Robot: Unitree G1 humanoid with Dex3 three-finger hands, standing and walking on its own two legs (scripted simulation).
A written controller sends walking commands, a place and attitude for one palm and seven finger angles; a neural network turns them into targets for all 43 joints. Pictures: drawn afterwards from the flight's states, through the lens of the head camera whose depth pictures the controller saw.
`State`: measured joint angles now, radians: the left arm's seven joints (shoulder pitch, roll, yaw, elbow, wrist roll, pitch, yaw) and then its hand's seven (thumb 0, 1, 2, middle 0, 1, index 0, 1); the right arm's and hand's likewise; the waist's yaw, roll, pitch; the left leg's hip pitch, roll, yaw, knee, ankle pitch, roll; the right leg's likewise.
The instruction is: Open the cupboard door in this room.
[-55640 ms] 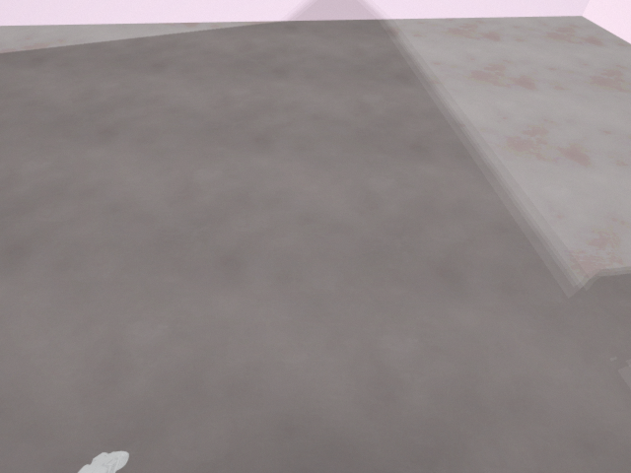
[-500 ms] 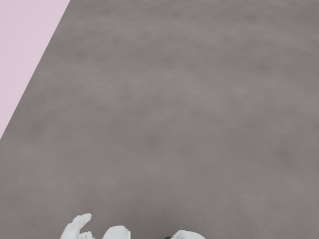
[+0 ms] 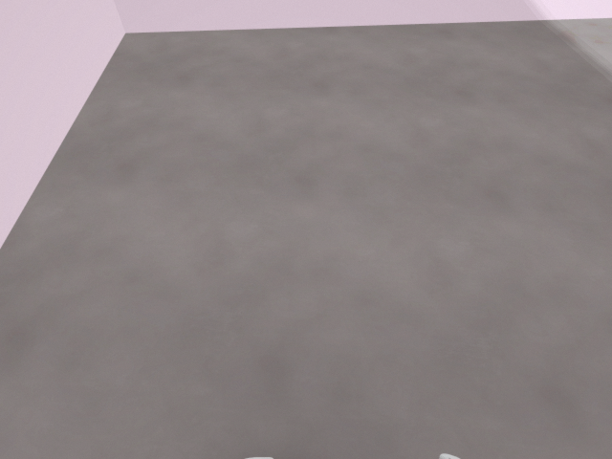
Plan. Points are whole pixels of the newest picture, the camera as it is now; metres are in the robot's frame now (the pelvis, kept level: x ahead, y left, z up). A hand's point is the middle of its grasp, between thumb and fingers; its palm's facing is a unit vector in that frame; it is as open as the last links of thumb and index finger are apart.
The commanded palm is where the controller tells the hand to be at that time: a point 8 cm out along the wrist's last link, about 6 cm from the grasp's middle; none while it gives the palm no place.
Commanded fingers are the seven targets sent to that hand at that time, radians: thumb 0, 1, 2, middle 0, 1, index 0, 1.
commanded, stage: turn to face it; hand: left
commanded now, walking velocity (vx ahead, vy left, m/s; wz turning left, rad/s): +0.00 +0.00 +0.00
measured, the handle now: out of the picture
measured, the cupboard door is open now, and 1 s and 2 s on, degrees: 43 43 43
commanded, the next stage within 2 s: none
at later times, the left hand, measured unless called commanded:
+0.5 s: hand (246, 344) +0.31 +0.14 -0.14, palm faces +0.19 -0.95 -0.25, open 7.3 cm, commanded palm none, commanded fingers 0.00 0.90 0.90 -0.20 -0.30 -0.20 -0.30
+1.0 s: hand (202, 424) +0.19 +0.19 -0.16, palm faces +0.54 -0.80 -0.26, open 7.4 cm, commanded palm none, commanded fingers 0.00 0.90 0.90 -0.20 -0.30 -0.20 -0.30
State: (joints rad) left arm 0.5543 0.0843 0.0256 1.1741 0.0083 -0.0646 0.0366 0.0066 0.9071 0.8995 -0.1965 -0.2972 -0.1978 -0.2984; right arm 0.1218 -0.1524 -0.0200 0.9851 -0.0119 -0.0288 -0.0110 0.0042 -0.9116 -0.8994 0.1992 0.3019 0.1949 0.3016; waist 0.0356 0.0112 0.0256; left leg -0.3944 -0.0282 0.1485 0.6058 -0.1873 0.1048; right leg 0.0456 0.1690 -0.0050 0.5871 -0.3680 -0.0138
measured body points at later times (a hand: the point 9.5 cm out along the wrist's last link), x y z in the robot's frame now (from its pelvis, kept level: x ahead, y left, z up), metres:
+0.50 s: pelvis +0.20 -0.07 +0.01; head +0.26 -0.08 +0.45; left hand +0.30 +0.19 -0.12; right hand +0.20 -0.31 -0.16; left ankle +0.08 +0.04 -0.63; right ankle +0.26 -0.16 -0.72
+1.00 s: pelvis +0.24 -0.04 +0.01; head +0.28 +0.00 +0.46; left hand +0.16 +0.23 -0.14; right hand +0.47 -0.20 -0.11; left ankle +0.22 +0.05 -0.72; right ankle +0.29 -0.20 -0.63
